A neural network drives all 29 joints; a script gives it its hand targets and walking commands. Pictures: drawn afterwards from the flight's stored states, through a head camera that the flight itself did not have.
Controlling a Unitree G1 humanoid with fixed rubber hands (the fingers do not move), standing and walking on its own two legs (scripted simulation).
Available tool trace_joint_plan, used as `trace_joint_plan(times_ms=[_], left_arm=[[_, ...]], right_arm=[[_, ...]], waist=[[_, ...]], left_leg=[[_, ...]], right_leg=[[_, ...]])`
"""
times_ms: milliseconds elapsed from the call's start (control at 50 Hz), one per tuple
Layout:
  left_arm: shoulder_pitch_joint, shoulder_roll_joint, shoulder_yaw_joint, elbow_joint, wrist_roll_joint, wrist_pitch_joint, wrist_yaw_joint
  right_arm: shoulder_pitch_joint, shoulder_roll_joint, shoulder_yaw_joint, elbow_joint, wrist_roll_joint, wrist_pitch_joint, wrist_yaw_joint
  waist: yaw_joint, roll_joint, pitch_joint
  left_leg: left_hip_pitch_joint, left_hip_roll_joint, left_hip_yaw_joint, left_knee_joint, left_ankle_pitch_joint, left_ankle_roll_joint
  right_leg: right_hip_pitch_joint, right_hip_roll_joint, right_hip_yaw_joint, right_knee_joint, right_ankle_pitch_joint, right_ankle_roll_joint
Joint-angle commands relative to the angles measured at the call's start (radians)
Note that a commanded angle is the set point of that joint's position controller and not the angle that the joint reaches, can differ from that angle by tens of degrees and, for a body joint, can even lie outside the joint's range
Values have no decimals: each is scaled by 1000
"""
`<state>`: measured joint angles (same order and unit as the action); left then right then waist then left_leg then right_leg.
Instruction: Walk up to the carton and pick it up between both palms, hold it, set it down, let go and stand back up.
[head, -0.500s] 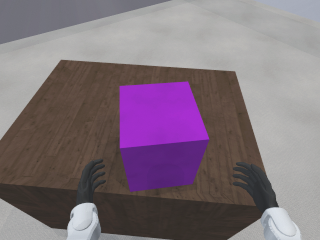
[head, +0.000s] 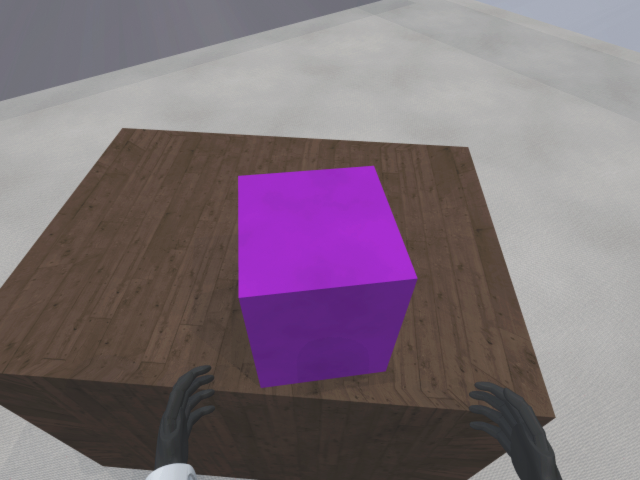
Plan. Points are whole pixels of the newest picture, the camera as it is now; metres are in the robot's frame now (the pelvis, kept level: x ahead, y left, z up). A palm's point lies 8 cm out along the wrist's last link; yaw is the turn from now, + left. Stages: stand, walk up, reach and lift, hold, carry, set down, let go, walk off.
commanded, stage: set down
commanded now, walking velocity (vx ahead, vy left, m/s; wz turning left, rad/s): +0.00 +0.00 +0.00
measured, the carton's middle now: (316, 279) +0.39 +0.05 +0.00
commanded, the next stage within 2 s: let go in 1.08 s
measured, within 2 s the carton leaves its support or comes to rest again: neither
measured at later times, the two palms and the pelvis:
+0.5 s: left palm (162, 445) +0.16 +0.22 -0.05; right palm (511, 456) +0.18 -0.21 -0.05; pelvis +0.02 +0.01 +0.00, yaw +0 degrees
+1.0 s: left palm (150, 443) +0.16 +0.25 -0.08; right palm (497, 457) +0.17 -0.19 -0.06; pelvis +0.02 +0.03 +0.00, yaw +0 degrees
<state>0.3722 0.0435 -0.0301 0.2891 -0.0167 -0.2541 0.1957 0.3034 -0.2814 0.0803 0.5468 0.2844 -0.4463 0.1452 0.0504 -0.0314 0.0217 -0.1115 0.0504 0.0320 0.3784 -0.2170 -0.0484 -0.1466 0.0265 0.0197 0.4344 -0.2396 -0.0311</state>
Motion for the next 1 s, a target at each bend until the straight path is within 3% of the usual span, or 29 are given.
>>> trace_joint_plan(times_ms=[0,60,80,120,180,220,280,300,400,520,580,600,660,700,760,800,820,840,860,880,980], left_arm=[[-111,46,-7,-87,-14,-58,-2],[-140,70,3,-69,-11,-48,-5],[-139,75,9,-99,-11,-49,0],[-140,76,11,-40,-7,-28,-13],[-141,97,26,-17,-13,-11,-24],[-131,97,27,-63,-13,2,-32],[-106,113,42,-8,4,42,-59],[-100,117,48,-38,-2,44,-63],[-96,131,56,-42,9,61,-72],[-96,130,48,-1,16,119,-93],[-100,141,55,-42,22,134,-90],[-88,134,44,-17,27,153,-95],[-85,154,55,-41,31,167,-103],[-91,147,43,-67,31,162,-91],[-99,152,46,-37,36,182,-95],[-94,160,48,31,40,216,-113],[-93,163,52,10,42,225,-119],[-123,165,54,42,46,245,-127],[-127,167,57,-30,42,238,-119],[-133,172,58,31,53,258,-127],[-177,171,60,54,61,321,-135]], right_arm=[[-118,-123,-54,-66,-10,-50,3],[-132,-106,-57,-21,-23,-36,-1],[-136,-108,-58,-43,-21,-38,-1],[-139,-106,-51,11,-32,-26,-11],[-145,-96,-60,-4,-59,-20,-22],[-133,-97,-72,-21,-60,-9,-27],[-116,-90,-68,13,-95,17,-45],[-121,-87,-63,-24,-90,19,-49],[-111,-82,-73,-25,-112,29,-54],[-105,-61,-76,14,-149,81,-61],[-112,-60,-83,2,-147,90,-60],[-101,-58,-85,31,-160,101,-61],[-98,-60,-101,10,-180,107,-63],[-103,-67,-122,32,-178,98,-57],[-117,-59,-113,56,-178,108,-55],[-117,-53,-110,78,-209,131,-63],[-108,-53,-115,65,-210,137,-68],[-132,-48,-114,85,-226,152,-74],[-122,-53,-120,57,-214,148,-71],[-125,-41,-111,107,-232,165,-77],[-159,-34,-118,110,-248,216,-82]], waist=[[0,-29,-1],[-1,-16,2],[10,-9,-13],[2,1,-14],[-4,-32,-17],[-1,-29,-24],[-17,-39,-11],[-4,-51,-22],[-3,-14,-46],[-22,0,4],[-7,32,-22],[-24,28,-13],[-23,24,-44],[-26,59,-64],[-18,74,-43],[-33,38,-4],[-31,36,-9],[-32,41,10],[-21,61,-27],[-37,58,12],[-26,105,51]], left_leg=[[11,-64,47,-28,90,28],[-2,-65,50,-26,56,30],[-2,-64,49,-28,82,24],[18,-63,45,-30,94,20],[5,-67,47,-29,80,34],[29,-65,44,-41,129,29],[51,-71,41,-41,167,30],[54,-70,41,-47,180,32],[97,-66,34,-48,249,22],[125,-63,30,-58,250,17],[126,-56,21,-57,288,9],[142,-55,21,-55,288,8],[159,-54,20,-51,322,9],[162,-45,12,-41,358,-5],[173,-42,11,-43,357,-11],[174,-47,18,-43,335,-4],[179,-49,17,-47,336,-1],[168,-51,21,-52,306,-5],[174,-45,10,-46,344,-10],[180,-50,17,-42,324,-7],[168,-43,23,-60,257,-12]], right_leg=[[-90,-8,26,-126,-21,-22],[-79,-16,31,-126,-57,-21],[-63,-13,24,-115,-20,-18],[-56,-14,26,-119,17,-16],[-36,-25,37,-117,38,-4],[-3,-14,21,-122,94,-4],[23,-21,28,-137,172,10],[34,-18,23,-135,191,13],[37,-10,12,-147,254,10],[15,-16,10,-187,211,2],[24,-8,0,-181,214,-6],[12,-8,-2,-191,206,-9],[20,-5,-14,-189,229,-4],[21,4,-25,-179,231,-14],[0,8,-34,-186,204,-21],[-6,1,-26,-202,197,-13],[6,-1,-29,-198,214,-6],[-1,-6,-22,-204,185,-5],[8,0,-35,-192,204,-6],[-8,-5,-22,-204,188,-8],[-16,-8,-34,-196,114,-20]])
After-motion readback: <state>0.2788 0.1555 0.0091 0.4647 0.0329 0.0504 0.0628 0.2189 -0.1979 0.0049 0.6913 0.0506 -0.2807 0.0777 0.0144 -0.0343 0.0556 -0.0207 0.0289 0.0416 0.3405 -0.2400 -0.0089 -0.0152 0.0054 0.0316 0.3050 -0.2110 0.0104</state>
